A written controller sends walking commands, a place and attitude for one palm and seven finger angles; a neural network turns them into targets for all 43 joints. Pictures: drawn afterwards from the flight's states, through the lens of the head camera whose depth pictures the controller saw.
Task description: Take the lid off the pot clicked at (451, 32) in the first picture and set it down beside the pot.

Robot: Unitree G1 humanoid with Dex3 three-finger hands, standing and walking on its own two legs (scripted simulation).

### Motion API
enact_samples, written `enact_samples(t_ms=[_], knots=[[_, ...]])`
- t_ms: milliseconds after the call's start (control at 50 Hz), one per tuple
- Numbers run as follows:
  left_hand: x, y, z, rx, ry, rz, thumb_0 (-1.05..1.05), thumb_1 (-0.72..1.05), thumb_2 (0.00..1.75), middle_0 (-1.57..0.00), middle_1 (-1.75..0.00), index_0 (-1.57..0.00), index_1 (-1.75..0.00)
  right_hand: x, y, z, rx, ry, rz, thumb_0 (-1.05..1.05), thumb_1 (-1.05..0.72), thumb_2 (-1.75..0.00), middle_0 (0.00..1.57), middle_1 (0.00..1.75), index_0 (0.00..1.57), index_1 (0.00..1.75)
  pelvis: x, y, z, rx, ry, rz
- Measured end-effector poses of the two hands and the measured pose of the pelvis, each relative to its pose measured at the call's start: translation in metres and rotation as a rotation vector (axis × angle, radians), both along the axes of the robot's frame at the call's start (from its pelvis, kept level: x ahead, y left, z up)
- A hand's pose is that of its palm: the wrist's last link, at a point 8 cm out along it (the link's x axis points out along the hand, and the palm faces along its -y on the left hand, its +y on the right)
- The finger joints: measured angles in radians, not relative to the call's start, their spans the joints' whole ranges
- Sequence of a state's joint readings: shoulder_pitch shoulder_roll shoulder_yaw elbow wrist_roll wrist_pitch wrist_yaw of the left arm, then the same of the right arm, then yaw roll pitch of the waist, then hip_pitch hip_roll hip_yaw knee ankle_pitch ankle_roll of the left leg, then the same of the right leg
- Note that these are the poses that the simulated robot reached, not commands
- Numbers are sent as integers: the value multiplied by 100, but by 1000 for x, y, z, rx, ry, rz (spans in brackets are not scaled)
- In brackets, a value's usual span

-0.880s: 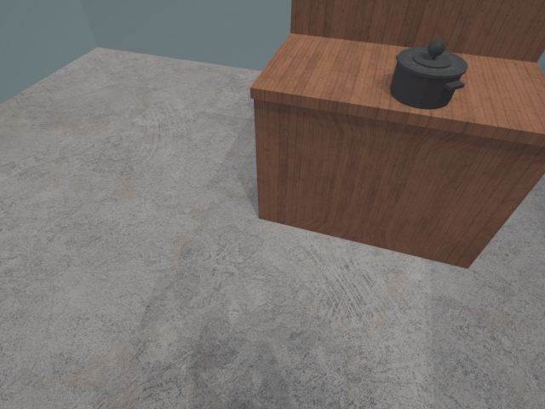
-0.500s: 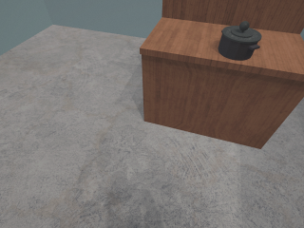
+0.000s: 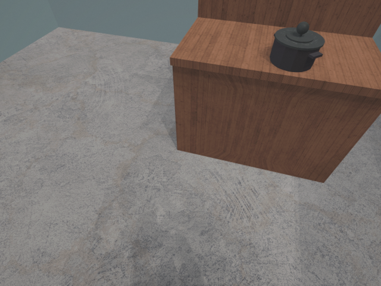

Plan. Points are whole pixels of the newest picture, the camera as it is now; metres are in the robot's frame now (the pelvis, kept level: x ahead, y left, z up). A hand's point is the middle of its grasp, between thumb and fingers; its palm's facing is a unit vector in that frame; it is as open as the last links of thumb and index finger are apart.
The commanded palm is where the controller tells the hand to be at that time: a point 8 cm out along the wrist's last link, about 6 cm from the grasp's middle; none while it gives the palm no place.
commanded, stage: walk to a spot facing it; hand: left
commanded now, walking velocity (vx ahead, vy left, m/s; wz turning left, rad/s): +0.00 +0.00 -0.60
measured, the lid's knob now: (302, 28) +1.08 -0.39 +0.08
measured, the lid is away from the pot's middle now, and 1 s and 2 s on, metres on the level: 0.00 0.00 0.00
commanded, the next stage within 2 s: none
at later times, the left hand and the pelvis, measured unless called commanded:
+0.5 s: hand out of the picture +0.04 +0.15 -0.16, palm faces -0.18 -0.94 -0.27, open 7.4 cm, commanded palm none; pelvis -0.03 -0.04 +0.00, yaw -15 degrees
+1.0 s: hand (125, 273) +0.18 +0.18 -0.17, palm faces -0.43 -0.88 -0.21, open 7.4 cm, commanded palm none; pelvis +0.05 +0.01 +0.00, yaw -31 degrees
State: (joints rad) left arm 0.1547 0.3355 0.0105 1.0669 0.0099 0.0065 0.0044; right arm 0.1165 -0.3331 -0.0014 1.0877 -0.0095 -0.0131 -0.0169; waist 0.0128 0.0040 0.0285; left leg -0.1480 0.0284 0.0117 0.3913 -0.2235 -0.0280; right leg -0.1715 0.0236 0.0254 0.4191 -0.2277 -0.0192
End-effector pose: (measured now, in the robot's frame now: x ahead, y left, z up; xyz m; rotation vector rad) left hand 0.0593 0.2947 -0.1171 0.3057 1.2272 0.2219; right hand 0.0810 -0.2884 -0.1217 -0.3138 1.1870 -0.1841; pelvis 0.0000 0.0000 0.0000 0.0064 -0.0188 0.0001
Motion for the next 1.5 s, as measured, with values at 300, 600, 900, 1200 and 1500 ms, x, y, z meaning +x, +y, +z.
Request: enact_samples(t_ms=[300,600,900,1200,1500], knots=[[-7,-69,-25,-53,61,-113,0,90,90,-20,-30,-20,-30,-69,5,-52,136,29,-201,0,-90,-90,20,30,20,30,-18,-27,-27,29,-11,-162],[-3,-98,-2,-64,102,-196,0,90,90,-20,-30,-20,-30,-99,-20,-21,108,-5,-350,0,-90,-90,20,30,20,30,-25,-38,0,47,53,-318],[80,-64,-21,-110,60,-354,0,90,90,-20,-30,-20,-30,-77,15,8,30,-168,-453,1,-90,-90,20,30,20,30,21,1,-5,-1,74,-480],[248,-148,-30,-178,38,-653,1,91,90,-20,-30,-19,-30,-161,113,3,106,131,-820,0,-90,-90,20,30,20,30,99,-21,-3,-19,41,-698],[366,-395,-59,-272,-35,-967,0,91,90,-20,-30,-20,-30,-148,106,-31,322,361,-1146,1,-90,-90,20,30,20,30,172,-143,-38,-12,27,-887]])
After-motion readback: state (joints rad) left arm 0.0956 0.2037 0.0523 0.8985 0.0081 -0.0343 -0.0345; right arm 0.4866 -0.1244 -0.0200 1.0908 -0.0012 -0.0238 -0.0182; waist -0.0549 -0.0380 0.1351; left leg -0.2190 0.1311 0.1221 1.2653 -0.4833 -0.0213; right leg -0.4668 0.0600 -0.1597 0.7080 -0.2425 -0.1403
